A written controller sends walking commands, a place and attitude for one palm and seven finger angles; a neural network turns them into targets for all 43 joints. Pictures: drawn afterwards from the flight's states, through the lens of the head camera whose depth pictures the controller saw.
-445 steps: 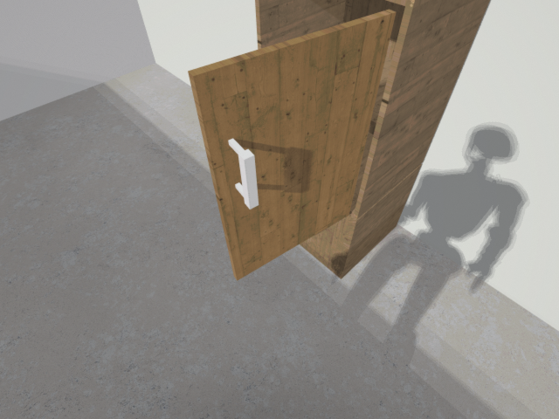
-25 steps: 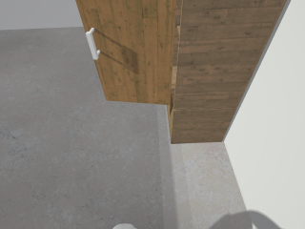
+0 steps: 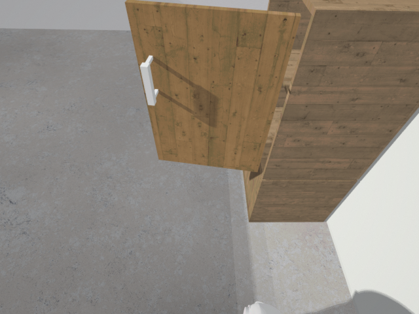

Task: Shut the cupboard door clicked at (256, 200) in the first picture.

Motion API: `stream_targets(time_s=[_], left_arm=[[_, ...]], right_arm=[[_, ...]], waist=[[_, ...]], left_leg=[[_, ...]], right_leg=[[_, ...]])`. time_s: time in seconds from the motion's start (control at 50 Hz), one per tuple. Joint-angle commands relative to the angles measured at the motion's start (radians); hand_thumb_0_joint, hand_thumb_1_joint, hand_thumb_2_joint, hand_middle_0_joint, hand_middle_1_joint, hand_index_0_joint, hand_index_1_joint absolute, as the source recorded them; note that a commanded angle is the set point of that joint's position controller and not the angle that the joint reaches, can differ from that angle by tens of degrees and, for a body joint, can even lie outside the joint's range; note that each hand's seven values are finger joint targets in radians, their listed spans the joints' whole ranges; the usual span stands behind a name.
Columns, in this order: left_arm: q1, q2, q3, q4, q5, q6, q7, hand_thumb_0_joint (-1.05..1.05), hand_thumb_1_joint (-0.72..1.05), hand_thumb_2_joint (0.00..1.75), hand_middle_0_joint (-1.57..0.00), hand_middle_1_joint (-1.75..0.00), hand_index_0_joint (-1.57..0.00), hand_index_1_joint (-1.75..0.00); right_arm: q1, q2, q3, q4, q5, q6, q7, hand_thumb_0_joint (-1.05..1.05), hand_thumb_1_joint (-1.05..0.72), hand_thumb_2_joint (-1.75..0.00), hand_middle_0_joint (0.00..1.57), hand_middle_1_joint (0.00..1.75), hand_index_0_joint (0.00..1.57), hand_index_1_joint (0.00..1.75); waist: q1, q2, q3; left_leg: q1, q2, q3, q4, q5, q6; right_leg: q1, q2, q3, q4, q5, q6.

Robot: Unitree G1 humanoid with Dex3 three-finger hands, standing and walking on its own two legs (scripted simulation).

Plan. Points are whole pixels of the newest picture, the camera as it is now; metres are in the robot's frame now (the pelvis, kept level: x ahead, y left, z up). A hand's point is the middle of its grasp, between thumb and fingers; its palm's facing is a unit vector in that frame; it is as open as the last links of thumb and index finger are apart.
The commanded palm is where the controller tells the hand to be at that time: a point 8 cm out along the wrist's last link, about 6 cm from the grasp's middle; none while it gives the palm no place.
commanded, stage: take the last steps up to it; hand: left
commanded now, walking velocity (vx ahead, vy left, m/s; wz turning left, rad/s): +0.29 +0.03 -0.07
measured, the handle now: (151, 81) +0.68 +0.23 +0.05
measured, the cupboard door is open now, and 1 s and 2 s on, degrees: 81 81 81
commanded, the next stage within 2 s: come to a stop and stand still in 0.34 s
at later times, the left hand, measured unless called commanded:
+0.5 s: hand (135, 289) +0.19 +0.19 -0.17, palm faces +0.05 -0.98 -0.20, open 7.2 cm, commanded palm none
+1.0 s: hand (143, 264) +0.25 +0.18 -0.17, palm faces -0.01 -0.96 -0.28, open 7.4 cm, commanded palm none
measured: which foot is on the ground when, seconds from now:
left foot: down 0.00-0.20, up 0.22-0.52, down 0.54-0.90, up 0.92-1.00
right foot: up 0.00-0.18, down 0.20-0.62, up 0.64-0.88, down 0.90-1.00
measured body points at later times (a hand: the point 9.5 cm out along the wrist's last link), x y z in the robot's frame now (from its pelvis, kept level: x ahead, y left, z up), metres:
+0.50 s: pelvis +0.18 +0.00 +0.00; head +0.20 +0.01 +0.45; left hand +0.19 +0.24 -0.16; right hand +0.20 -0.23 -0.15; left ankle +0.25 +0.13 -0.73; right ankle +0.14 -0.11 -0.74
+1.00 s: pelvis +0.18 -0.02 -0.01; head +0.21 -0.04 +0.44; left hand +0.25 +0.23 -0.15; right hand +0.24 -0.27 -0.17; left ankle +0.22 +0.11 -0.71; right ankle +0.16 -0.13 -0.74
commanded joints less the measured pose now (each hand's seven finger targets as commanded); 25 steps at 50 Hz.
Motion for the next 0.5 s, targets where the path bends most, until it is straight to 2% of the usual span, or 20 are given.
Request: stream_targets(time_s=[0.0, 0.08, 0.12, 0.14, 0.16, 0.18, 0.2, 0.22, 0.24, 0.26, 0.28, 0.3, 0.32, 0.34, 0.38, 0.4, 0.42, 0.44, 0.46, 0.48], left_arm=[[-0.027, 0.018, 0.000, -0.084, -0.005, -0.011, -0.011, 0.00, 0.90, 0.90, -0.20, -0.30, -0.20, -0.30], [-0.075, 0.036, 0.002, -0.115, -0.004, -0.015, -0.010, 0.00, 0.90, 0.90, -0.20, -0.30, -0.20, -0.30], [-0.030, 0.045, 0.006, -0.102, -0.002, -0.019, -0.009, 0.00, 0.90, 0.90, -0.20, -0.30, -0.20, -0.30], [0.037, 0.068, 0.013, -0.080, -0.001, -0.026, -0.005, 0.00, 0.90, 0.90, -0.20, -0.30, -0.20, -0.30], [0.134, 0.127, 0.026, -0.051, 0.002, -0.038, 0.000, 0.00, 0.90, 0.90, -0.20, -0.30, -0.20, -0.30], [0.223, 0.219, 0.045, -0.024, -0.001, -0.043, 0.008, 0.00, 0.90, 0.90, -0.20, -0.30, -0.20, -0.30], [0.248, 0.235, 0.048, -0.025, -0.015, -0.041, 0.017, 0.00, 0.90, 0.90, -0.20, -0.30, -0.20, -0.30], [0.178, 0.198, 0.042, -0.042, -0.016, -0.044, 0.025, 0.00, 0.90, 0.90, -0.20, -0.30, -0.20, -0.30], [0.114, 0.158, 0.031, -0.061, -0.016, -0.046, 0.028, 0.00, 0.90, 0.90, -0.20, -0.30, -0.20, -0.30], [0.078, 0.131, 0.022, -0.070, -0.019, -0.049, 0.027, 0.00, 0.90, 0.90, -0.20, -0.30, -0.20, -0.30], [0.053, 0.112, 0.020, -0.073, -0.020, -0.052, 0.029, 0.00, 0.90, 0.90, -0.20, -0.30, -0.20, -0.30], [0.043, 0.096, 0.015, -0.074, -0.016, -0.060, 0.028, 0.00, 0.90, 0.90, -0.20, -0.30, -0.20, -0.30], [0.047, 0.099, 0.014, -0.067, -0.015, -0.067, 0.026, 0.00, 0.90, 0.90, -0.20, -0.30, -0.20, -0.30], [0.049, 0.106, 0.015, -0.059, -0.013, -0.069, 0.024, 0.00, 0.90, 0.90, -0.20, -0.30, -0.20, -0.30], [0.068, 0.111, 0.024, -0.042, -0.008, -0.068, 0.021, 0.00, 0.90, 0.90, -0.20, -0.30, -0.20, -0.30], [0.069, 0.126, 0.025, -0.035, -0.010, -0.066, 0.019, 0.00, 0.90, 0.90, -0.20, -0.30, -0.20, -0.30], [0.061, 0.130, 0.024, -0.027, -0.013, -0.062, 0.018, 0.00, 0.90, 0.90, -0.20, -0.30, -0.20, -0.30], [0.053, 0.121, 0.019, -0.020, -0.017, -0.056, 0.019, 0.00, 0.90, 0.90, -0.20, -0.30, -0.20, -0.30], [0.043, 0.107, 0.010, -0.014, -0.020, -0.050, 0.023, 0.00, 0.90, 0.90, -0.20, -0.30, -0.20, -0.30], [0.059, 0.077, -0.003, -0.014, -0.019, -0.041, 0.027, 0.00, 0.90, 0.90, -0.20, -0.30, -0.20, -0.30]], right_arm=[[0.115, -0.117, -0.023, 0.005, -0.004, -0.006, 0.003, 0.00, -0.90, -0.90, 0.20, 0.30, 0.20, 0.30], [0.118, -0.126, -0.022, 0.021, -0.006, 0.004, 0.008, 0.00, -0.90, -0.90, 0.20, 0.30, 0.20, 0.30], [0.112, -0.127, -0.018, 0.033, -0.005, 0.008, 0.007, 0.00, -0.90, -0.90, 0.20, 0.30, 0.20, 0.30], [0.108, -0.116, -0.013, 0.035, 0.000, 0.009, 0.008, 0.00, -0.90, -0.90, 0.20, 0.30, 0.20, 0.30], [0.105, -0.094, -0.009, 0.028, 0.009, 0.008, 0.012, 0.00, -0.90, -0.90, 0.20, 0.30, 0.20, 0.30], [0.127, -0.062, -0.006, 0.006, 0.013, 0.012, 0.022, 0.00, -0.90, -0.90, 0.20, 0.30, 0.20, 0.30], [0.083, -0.099, -0.014, -0.007, 0.011, 0.018, 0.021, 0.00, -0.90, -0.90, 0.20, 0.30, 0.20, 0.30], [0.041, -0.101, -0.020, -0.006, 0.012, 0.022, 0.019, 0.00, -0.90, -0.90, 0.20, 0.30, 0.20, 0.30], [0.032, -0.085, -0.019, -0.001, 0.010, 0.025, 0.020, 0.00, -0.90, -0.90, 0.20, 0.30, 0.20, 0.30], [0.039, -0.069, -0.016, 0.007, 0.008, 0.031, 0.022, 0.00, -0.90, -0.90, 0.20, 0.30, 0.20, 0.30], [0.059, -0.047, -0.016, 0.017, 0.007, 0.038, 0.024, 0.00, -0.90, -0.90, 0.20, 0.30, 0.20, 0.30], [0.084, -0.032, -0.008, 0.025, 0.006, 0.040, 0.025, 0.00, -0.90, -0.90, 0.20, 0.30, 0.20, 0.30], [0.092, -0.017, -0.004, 0.027, 0.008, 0.040, 0.027, 0.00, -0.90, -0.90, 0.20, 0.30, 0.20, 0.30], [0.095, -0.006, -0.003, 0.028, 0.010, 0.040, 0.028, 0.00, -0.90, -0.90, 0.20, 0.30, 0.20, 0.30], [0.068, 0.015, -0.002, 0.022, 0.010, 0.035, 0.030, 0.00, -0.90, -0.90, 0.20, 0.30, 0.20, 0.30], [0.069, 0.012, 0.000, 0.020, 0.009, 0.032, 0.032, 0.00, -0.90, -0.90, 0.20, 0.30, 0.20, 0.30], [0.081, 0.008, 0.002, 0.024, 0.008, 0.029, 0.030, 0.00, -0.90, -0.90, 0.20, 0.30, 0.20, 0.30], [0.086, 0.004, 0.005, 0.031, 0.006, 0.024, 0.025, 0.00, -0.90, -0.90, 0.20, 0.30, 0.20, 0.30], [0.105, -0.006, 0.008, 0.044, 0.006, 0.020, 0.020, 0.00, -0.90, -0.90, 0.20, 0.30, 0.20, 0.30], [0.135, -0.046, 0.001, 0.053, 0.005, 0.014, 0.013, 0.00, -0.90, -0.90, 0.20, 0.30, 0.20, 0.30]], waist=[[-0.023, 0.079, 0.019], [-0.023, 0.063, 0.034], [0.003, 0.047, 0.011], [0.034, 0.020, -0.021], [0.070, -0.081, -0.066], [0.085, -0.287, -0.077], [0.100, -0.224, -0.066], [0.071, -0.122, -0.007], [0.043, -0.109, 0.014], [0.016, -0.080, 0.003], [-0.003, -0.088, -0.012], [-0.021, -0.071, -0.034], [-0.026, -0.070, -0.052], [-0.028, -0.078, -0.066], [-0.010, -0.051, -0.054], [-0.012, -0.049, -0.052], [-0.021, -0.071, -0.059], [-0.027, -0.068, -0.056], [-0.041, -0.061, -0.056], [-0.045, 0.042, -0.082]], left_leg=[[0.034, 0.306, -0.212, -0.254, 0.041, 0.135], [0.020, 0.296, -0.203, -0.211, 0.020, 0.127], [0.007, 0.258, -0.156, -0.117, 0.051, 0.086], [-0.025, 0.203, -0.114, -0.006, 0.065, 0.051], [-0.152, 0.119, -0.044, 0.184, -0.003, 0.003], [-0.377, 0.002, 0.016, 0.421, -0.269, -0.046], [-0.426, 0.028, -0.079, 0.632, -0.429, -0.050], [-0.455, 0.073, -0.170, 0.697, -0.345, -0.050], [-0.449, 0.092, -0.193, 0.698, -0.264, -0.054], [-0.408, 0.105, -0.194, 0.678, -0.202, -0.065], [-0.358, 0.116, -0.184, 0.639, -0.172, -0.073], [-0.319, 0.113, -0.171, 0.577, -0.153, -0.081], [-0.290, 0.106, -0.151, 0.501, -0.143, -0.090], [-0.262, 0.100, -0.136, 0.422, -0.129, -0.097], [-0.205, 0.076, -0.109, 0.303, -0.094, -0.102], [-0.189, 0.059, -0.091, 0.261, -0.062, -0.102], [-0.149, 0.053, -0.087, 0.197, -0.022, -0.102], [-0.086, 0.031, -0.075, 0.126, 0.041, -0.105], [-0.003, 0.033, -0.088, 0.047, 0.133, -0.104], [0.102, 0.095, -0.144, 0.024, 0.319, -0.089]], right_leg=[[0.008, -0.026, 0.041, -0.211, 0.064, 0.000], [0.129, 0.012, 0.017, -0.375, 0.050, -0.006], [0.254, 0.042, -0.010, -0.477, 0.105, -0.012], [0.378, 0.049, 0.005, -0.546, 0.131, -0.023], [0.557, -0.041, 0.146, -0.603, 0.120, -0.066], [0.701, -0.257, 0.454, -0.743, 0.096, -0.175], [0.660, -0.360, 0.576, -0.836, 0.073, -0.264], [0.555, -0.328, 0.523, -0.855, -0.009, -0.257], [0.488, -0.286, 0.455, -0.863, 0.020, -0.226], [0.449, -0.246, 0.354, -0.859, 0.116, -0.200], [0.407, -0.222, 0.269, -0.860, 0.195, -0.188], [0.403, -0.198, 0.203, -0.848, 0.296, -0.176], [0.411, -0.182, 0.167, -0.833, 0.384, -0.172], [0.416, -0.172, 0.141, -0.820, 0.414, -0.171], [0.396, -0.162, 0.130, -0.798, 0.409, -0.168], [0.398, -0.152, 0.120, -0.789, 0.393, -0.158], [0.397, -0.140, 0.109, -0.761, 0.365, -0.142], [0.374, -0.114, 0.090, -0.720, 0.386, -0.117], [0.334, -0.091, 0.077, -0.664, 0.406, -0.089], [0.280, -0.049, 0.054, -0.578, 0.352, -0.051]])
